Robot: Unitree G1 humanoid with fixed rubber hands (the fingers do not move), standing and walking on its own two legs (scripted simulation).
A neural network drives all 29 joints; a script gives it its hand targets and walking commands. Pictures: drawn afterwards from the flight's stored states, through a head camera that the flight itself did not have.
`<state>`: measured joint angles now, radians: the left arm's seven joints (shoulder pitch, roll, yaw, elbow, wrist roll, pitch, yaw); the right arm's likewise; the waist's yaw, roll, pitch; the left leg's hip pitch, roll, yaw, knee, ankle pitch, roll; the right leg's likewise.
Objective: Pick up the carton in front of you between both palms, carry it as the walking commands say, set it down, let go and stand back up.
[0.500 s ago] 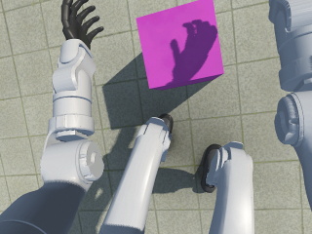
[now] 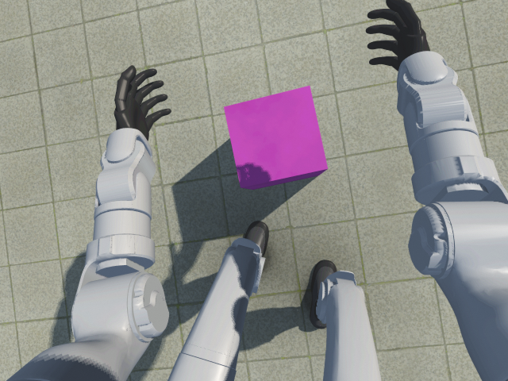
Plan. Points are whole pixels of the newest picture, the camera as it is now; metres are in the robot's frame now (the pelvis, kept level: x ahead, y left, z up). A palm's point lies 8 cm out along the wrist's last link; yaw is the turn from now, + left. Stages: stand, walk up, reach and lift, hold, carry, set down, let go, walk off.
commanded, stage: let go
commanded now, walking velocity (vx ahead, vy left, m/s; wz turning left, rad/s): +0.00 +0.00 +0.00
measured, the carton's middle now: (277, 145) +0.47 +0.12 -0.52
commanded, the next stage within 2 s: stand in 1.36 s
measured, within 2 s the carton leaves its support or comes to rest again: neither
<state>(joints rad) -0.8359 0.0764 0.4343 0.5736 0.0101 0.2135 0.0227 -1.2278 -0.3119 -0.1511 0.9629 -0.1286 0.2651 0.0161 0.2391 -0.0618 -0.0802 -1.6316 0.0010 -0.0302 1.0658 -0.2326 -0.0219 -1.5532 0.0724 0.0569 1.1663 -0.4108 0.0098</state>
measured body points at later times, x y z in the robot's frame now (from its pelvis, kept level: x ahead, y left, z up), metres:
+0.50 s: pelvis +0.06 +0.03 +0.10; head +0.21 +0.03 +0.53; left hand +0.27 +0.28 +0.02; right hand +0.39 -0.13 +0.00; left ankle +0.10 +0.13 -0.61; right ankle +0.04 -0.12 -0.61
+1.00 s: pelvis +0.10 -0.02 +0.13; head +0.13 -0.02 +0.58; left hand +0.27 +0.22 +0.05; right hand +0.29 -0.25 +0.05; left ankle +0.10 +0.13 -0.61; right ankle +0.04 -0.12 -0.61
